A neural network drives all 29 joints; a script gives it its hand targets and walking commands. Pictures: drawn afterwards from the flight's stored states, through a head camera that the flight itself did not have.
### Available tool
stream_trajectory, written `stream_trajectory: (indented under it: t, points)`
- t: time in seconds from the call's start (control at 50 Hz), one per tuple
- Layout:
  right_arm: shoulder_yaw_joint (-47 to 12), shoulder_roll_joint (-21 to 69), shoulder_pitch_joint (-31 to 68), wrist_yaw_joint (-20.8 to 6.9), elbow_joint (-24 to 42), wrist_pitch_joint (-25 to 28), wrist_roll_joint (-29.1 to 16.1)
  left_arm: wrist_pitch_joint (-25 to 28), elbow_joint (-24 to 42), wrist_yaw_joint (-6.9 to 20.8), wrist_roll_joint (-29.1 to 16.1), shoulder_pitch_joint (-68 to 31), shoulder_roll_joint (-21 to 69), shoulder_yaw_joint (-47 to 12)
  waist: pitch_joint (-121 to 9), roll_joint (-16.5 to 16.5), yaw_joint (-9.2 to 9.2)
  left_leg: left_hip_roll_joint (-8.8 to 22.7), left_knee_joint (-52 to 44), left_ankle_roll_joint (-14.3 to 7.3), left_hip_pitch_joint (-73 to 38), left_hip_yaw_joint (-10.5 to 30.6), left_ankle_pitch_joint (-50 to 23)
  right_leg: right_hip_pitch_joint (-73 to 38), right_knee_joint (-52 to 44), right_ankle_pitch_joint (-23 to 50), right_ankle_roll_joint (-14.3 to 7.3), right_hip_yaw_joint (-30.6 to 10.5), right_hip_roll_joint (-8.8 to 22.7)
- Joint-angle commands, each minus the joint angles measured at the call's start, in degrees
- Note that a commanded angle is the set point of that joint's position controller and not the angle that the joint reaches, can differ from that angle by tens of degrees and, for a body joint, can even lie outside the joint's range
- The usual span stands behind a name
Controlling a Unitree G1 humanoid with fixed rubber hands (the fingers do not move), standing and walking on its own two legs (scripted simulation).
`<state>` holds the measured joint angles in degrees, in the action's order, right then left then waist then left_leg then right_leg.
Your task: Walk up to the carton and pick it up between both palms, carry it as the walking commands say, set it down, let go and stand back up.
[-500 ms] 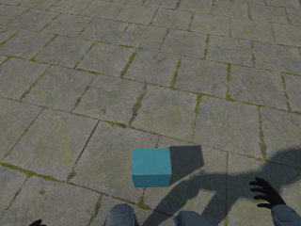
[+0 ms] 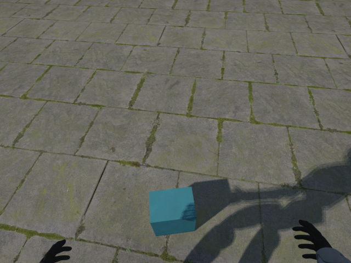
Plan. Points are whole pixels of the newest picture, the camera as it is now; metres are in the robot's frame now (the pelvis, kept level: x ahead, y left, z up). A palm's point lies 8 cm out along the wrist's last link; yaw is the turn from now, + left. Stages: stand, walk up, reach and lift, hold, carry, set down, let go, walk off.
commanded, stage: walk up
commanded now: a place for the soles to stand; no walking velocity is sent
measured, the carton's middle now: (172, 212) +0.42 +0.04 -0.64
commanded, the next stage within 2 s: stand in 0.46 s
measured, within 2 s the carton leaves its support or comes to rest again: neither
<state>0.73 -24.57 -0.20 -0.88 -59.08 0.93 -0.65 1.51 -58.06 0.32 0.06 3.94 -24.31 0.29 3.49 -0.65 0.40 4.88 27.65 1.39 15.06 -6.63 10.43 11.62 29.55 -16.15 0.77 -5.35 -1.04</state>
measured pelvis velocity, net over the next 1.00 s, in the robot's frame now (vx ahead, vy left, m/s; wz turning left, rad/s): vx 0.02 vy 0.02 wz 0.07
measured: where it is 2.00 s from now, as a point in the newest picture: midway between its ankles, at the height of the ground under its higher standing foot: outside the picture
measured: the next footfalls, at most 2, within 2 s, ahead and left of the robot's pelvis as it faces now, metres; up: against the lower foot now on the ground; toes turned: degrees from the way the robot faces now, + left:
none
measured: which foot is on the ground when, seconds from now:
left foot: down 0.00-1.00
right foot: down 0.00-1.00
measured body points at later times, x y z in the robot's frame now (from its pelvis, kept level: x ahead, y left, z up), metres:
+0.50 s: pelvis +0.02 +0.00 +0.01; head +0.03 +0.00 +0.46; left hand +0.14 +0.32 -0.11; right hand +0.13 -0.32 -0.10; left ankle +0.05 +0.14 -0.74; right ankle +0.00 -0.13 -0.74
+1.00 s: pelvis +0.02 +0.02 -0.01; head +0.11 +0.03 +0.43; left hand +0.19 +0.30 -0.11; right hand +0.22 -0.28 -0.10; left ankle +0.05 +0.14 -0.74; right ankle +0.00 -0.13 -0.74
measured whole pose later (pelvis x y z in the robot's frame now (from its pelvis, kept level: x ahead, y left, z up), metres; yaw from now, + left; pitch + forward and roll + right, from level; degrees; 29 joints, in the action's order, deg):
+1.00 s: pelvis +0.02 +0.02 -0.01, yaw +4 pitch +4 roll +0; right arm 10.8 -19.0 -1.1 -4.9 -36.2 -10.7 4.6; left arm -13.4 -30.4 2.5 5.5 4.5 -15.3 7.8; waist 8.2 1.3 1.5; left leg 0.5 32.2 0.1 22.7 -1.8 13.3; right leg 17.1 33.0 -19.7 2.6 -1.7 2.7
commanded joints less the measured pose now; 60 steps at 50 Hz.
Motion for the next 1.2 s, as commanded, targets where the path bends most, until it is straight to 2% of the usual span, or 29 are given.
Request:
stream_trajectory:
  t: [0.0, 0.02, 0.06, 0.34, 0.68, 0.7, 0.72, 0.74, 0.78, 0.8, 0.84, 0.9, 0.96, 1.08, 1.12, 1.18]
  points:
    - [1.7, -9.7, 2.9, 0.1, 1.2, 0.5, 0.1, 0.4, 1.2, -0.2, 0.0, -2.3, -10.4, 1.9, -5.7, 1.8, 0.08, 4.7, -5.3, -3.0, -10.1, 6.3, -3.2, 5.2, -8.4, 10.3, -3.2, -5.2, 6.1]
    - [1.6, -9.4, 2.3, 0.1, 0.8, 0.7, 0.5, 0.4, 0.9, -0.1, 0.2, -2.0, -10.1, 1.9, -6.7, 1.9, 0.11, 4.7, -6.8, -3.0, -10.7, 6.2, -0.4, 4.2, -10.1, 7.0, -3.1, -5.1, 6.0]
    - [1.5, -9.4, 2.7, 0.1, 0.2, 0.8, 0.7, 0.3, 0.4, 0.0, 0.3, -2.9, -9.9, 1.8, -5.3, 2.0, 0.28, 4.5, -8.0, -2.6, -10.8, 6.1, 0.9, 4.4, -11.6, 6.0, -3.2, -5.3, 6.2]
    - [1.6, -8.9, 0.9, 0.4, -1.3, 1.0, 0.9, 0.1, -1.4, -0.1, 0.0, -2.5, -9.2, 2.0, -5.8, 0.4, 0.35, 5.1, -9.8, -2.6, -13.5, 5.2, -5.2, 1.4, -12.4, 12.7, -2.8, -3.6, 6.1]
    - [2.3, -8.6, 0.4, 0.6, -0.7, 0.3, 0.9, -0.1, -1.7, -0.4, 0.1, -1.7, -9.2, 2.0, -5.5, 0.6, 0.46, 5.1, -9.3, -2.8, -15.5, 4.2, -7.3, 1.2, -12.7, 15.4, -2.9, -3.3, 6.0]
    - [8.0, -4.8, 3.3, -0.3, 19.4, -1.4, 2.0, -2.5, 18.4, 1.7, -1.5, -8.7, -1.1, 5.4, -0.7, 2.9, -2.34, -8.0, -4.4, 0.4, -3.9, 2.8, -1.6, 10.0, -8.9, 5.6, 0.7, 5.5, -0.3]
    - [6.8, -2.7, 2.6, -1.0, 22.0, -4.3, 1.3, -5.8, 19.1, 2.7, 1.9, -5.6, -2.3, 7.4, 0.8, 3.5, -2.74, -7.4, -2.3, 0.0, -9.2, 3.2, -0.9, 16.0, -10.3, 0.8, -0.3, 5.5, 1.6]
    - [8.4, -3.8, 1.9, -1.3, 24.9, -6.9, 3.0, -9.1, 19.7, 3.5, 2.9, -2.3, -3.1, 8.3, 2.6, 4.7, -2.74, -8.0, -0.2, 0.0, -13.9, 3.3, -1.4, 22.1, -12.9, -1.5, -1.6, 4.5, 3.4]
    - [10.0, -5.0, -1.0, -1.8, 28.6, -10.6, 5.4, -13.4, 23.5, 4.0, 4.6, 0.1, -3.2, 10.2, 0.1, 6.0, -1.8, -8.1, 2.5, -0.1, -21.2, 4.6, -2.8, 24.6, -13.6, -4.5, -3.0, 4.5, 4.2]
    - [10.2, -5.2, -2.7, -1.9, 28.8, -11.5, 6.2, -14.6, 25.8, 3.9, 5.3, -0.1, -2.9, 10.6, -2.1, 5.3, -1.13, -8.1, 1.7, 0.4, -20.6, 4.1, -2.9, 22.6, -12.7, -3.4, -2.5, 6.0, 3.5]
    - [11.6, -4.5, -4.9, -2.4, 27.9, -12.4, 6.8, -15.6, 29.7, 3.5, 5.4, -1.1, -1.8, 11.0, -4.0, 5.5, 1.51, -8.2, 1.0, 0.5, -20.1, 4.2, -2.5, 20.3, -10.8, -1.5, -2.0, 7.2, 2.0]
    - [12.8, -3.7, -3.8, -3.5, 26.8, -12.0, 6.0, -15.1, 32.9, 2.7, 6.0, -1.6, 1.4, 9.8, -8.1, 1.3, 2.94, -7.2, 1.6, 0.8, -19.3, 5.3, -5.7, 17.3, -5.8, 2.6, -0.8, 8.3, -0.3]
    - [13.4, -4.4, -0.6, -4.2, 25.9, -10.9, 5.1, -13.9, 33.6, 1.5, 5.5, -3.1, 3.4, 9.0, -11.2, -1.5, 3.22, -6.1, 5.5, 1.2, -13.2, 6.1, -10.8, 17.2, 1.5, 7.2, 0.8, 8.8, -2.3]
    - [12.7, -3.8, 3.5, -3.9, 25.5, -9.1, 3.6, -12.7, 31.8, 0.0, 3.6, -5.6, 3.8, 9.5, -20.8, -2.2, 1.7, -5.7, 14.5, 1.6, -6.5, 7.9, -25.6, 25.8, 10.6, 17.7, 1.7, 8.3, -2.6]
    - [12.0, -3.2, 5.1, -3.5, 25.6, -8.8, 2.7, -12.2, 30.4, 0.0, 3.0, -7.0, 4.0, 10.1, -23.5, -2.1, 1.09, -5.8, 16.3, 1.3, -4.5, 8.1, -27.4, 28.7, 12.1, 19.1, 1.9, 7.9, -2.5]
    - [10.8, -2.4, 7.7, -2.8, 26.3, -8.7, 1.4, -11.7, 29.1, 0.3, 2.4, -9.6, 4.6, 10.9, -26.8, -0.9, 0.43, -6.3, 18.1, 0.8, -0.1, 7.7, -26.0, 31.2, 13.5, 19.7, 1.9, 7.2, -2.2]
